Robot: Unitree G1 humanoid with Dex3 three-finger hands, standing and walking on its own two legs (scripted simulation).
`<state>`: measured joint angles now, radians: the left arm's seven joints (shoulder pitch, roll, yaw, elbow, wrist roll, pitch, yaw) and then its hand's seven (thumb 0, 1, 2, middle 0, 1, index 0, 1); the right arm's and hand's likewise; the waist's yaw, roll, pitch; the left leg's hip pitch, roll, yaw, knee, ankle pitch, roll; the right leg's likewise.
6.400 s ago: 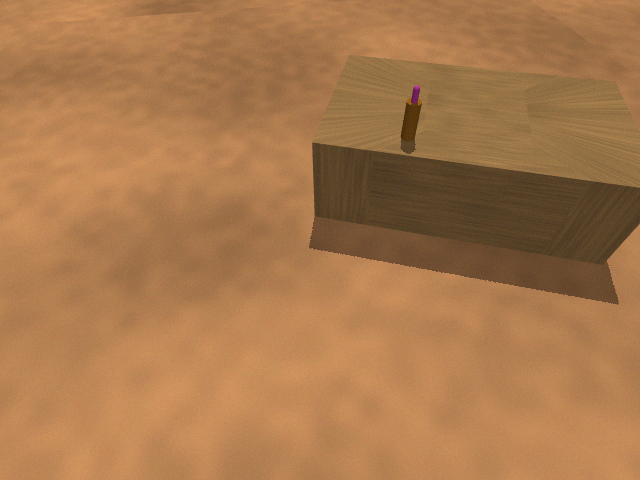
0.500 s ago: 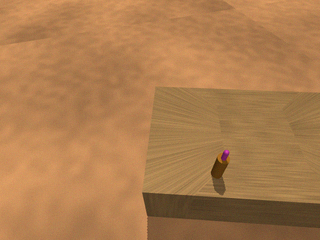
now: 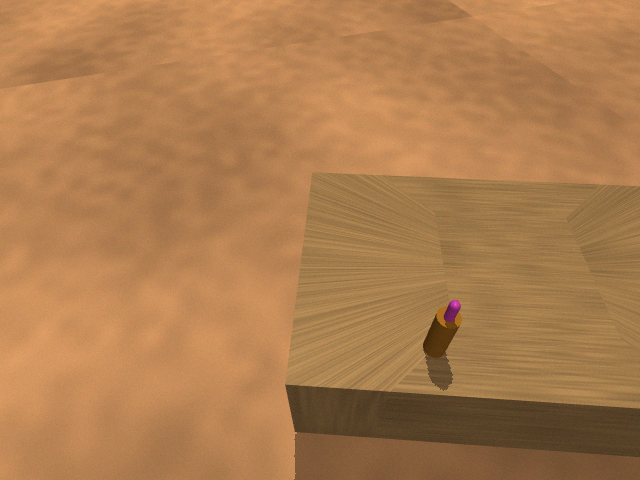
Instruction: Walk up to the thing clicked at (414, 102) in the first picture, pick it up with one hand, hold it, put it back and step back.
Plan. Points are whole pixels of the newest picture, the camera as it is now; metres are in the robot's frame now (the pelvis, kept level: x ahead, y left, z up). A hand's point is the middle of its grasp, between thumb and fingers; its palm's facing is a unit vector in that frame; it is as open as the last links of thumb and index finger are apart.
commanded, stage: stand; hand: right
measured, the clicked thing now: (444, 327) +0.45 -0.24 -0.29
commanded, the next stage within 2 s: go down in 0.54 s
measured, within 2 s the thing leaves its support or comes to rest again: neither
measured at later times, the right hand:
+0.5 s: hand out of the picture +0.08 -0.25 -0.16, palm faces -0.03 +0.94 -0.34, open 7.4 cm
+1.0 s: hand (528, 471) +0.16 -0.26 -0.15, palm faces +0.01 +0.94 -0.34, open 13.9 cm
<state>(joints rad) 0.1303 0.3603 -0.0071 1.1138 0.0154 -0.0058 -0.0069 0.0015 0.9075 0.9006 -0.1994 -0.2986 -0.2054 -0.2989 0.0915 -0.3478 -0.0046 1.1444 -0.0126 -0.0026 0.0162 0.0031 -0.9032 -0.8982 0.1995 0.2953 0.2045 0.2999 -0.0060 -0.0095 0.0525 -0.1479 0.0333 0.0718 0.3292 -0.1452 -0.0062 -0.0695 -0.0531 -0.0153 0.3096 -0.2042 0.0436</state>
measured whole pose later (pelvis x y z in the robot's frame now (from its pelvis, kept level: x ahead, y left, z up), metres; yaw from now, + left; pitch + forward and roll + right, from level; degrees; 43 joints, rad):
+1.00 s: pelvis -0.01 -0.01 -0.01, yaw +1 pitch +4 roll +1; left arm 0.25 0.25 0.01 0.74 -0.02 -0.05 0.04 0.00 0.92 0.90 -0.21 -0.31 -0.22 -0.30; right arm 0.00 -0.33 -0.16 0.91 -0.08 0.16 0.04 0.00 -0.12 -0.24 0.08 0.05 0.08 0.06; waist 0.02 -0.01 0.02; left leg -0.36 0.04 0.06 0.49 -0.20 -0.01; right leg -0.31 -0.06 -0.02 0.53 -0.30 0.03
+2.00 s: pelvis +0.00 -0.02 -0.06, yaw -1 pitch +10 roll +3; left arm 0.26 0.25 -0.02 0.62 -0.01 -0.22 0.16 0.01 0.91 0.90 -0.19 -0.30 -0.20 -0.30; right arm 0.36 -0.37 -0.18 0.17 0.01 0.48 0.08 -0.01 0.57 -0.05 0.03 0.06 0.05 0.06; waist 0.03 -0.04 -0.11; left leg -0.63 0.05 0.10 0.85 -0.39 -0.03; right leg -0.63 -0.06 0.05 0.95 -0.51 0.02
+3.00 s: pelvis -0.02 -0.02 -0.06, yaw +0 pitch +14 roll +3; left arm 0.33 0.30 -0.03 0.72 0.02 -0.17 0.14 0.00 0.90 0.90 -0.20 -0.30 -0.20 -0.30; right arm -0.38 -0.72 -0.58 1.04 0.08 -0.11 0.49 -0.01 0.60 -0.07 0.02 0.06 0.04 0.06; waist 0.06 0.00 -0.06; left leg -0.74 0.04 0.08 0.84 -0.34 -0.02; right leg -0.73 -0.06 0.03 0.94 -0.46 0.02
